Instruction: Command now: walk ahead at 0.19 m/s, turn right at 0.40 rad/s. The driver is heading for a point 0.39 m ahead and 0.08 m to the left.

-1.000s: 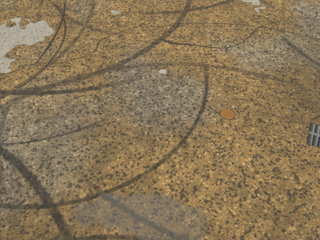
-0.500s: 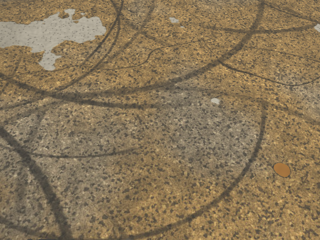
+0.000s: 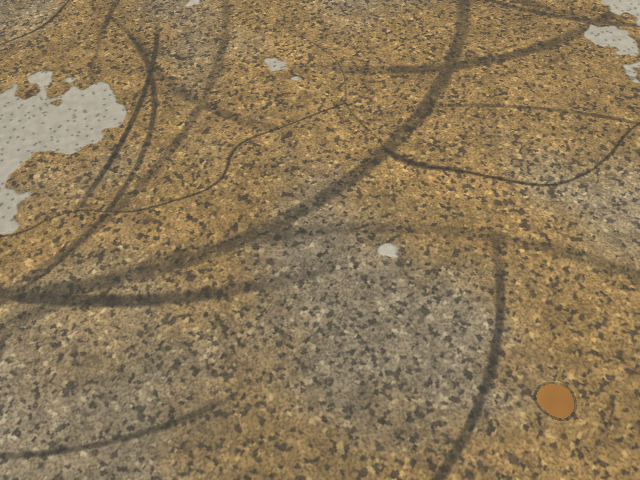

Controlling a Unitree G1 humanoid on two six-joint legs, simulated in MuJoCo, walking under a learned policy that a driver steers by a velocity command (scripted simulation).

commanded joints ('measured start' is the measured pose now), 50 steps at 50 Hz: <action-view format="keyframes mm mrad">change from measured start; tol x16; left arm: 1 -36 176 48 -70 -12 9 27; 50 -102 197 71 -51 -30 53 39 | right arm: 1 96 -69 -20 -25 -1 14 -12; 50 68 -90 -70 -150 39 130 37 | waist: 1 -52 -81 -198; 11 -16 -104 -131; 15 -71 222 -296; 29 5 132 -199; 31 -25 -323 -122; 34 -77 -127 -89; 50 -31 -189 -133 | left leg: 1 84 -24 30 -143 152 -34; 5 167 -11 36 -340 386 -17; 10 184 -18 46 -488 275 69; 14 576 226 -284 -543 1006 348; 16 614 301 -469 -634 770 397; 20 363 139 -308 -705 358 264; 28 301 71 -353 -678 163 211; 31 -33 -183 -50 -219 -238 65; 37 -45 -81 -21 192 -22 -29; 50 320 -42 165 -545 135 55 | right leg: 1 69 -237 151 -41 685 -142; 12 160 -227 106 169 460 -24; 14 -75 -44 -29 476 -8 102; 15 -207 -8 -19 631 -486 136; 16 -251 -41 39 736 -556 138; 29 129 -102 -5 24 -83 101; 31 101 -496 454 -161 -94 -121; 37 117 -357 97 -83 177 -86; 50 184 -424 -77 68 314 -51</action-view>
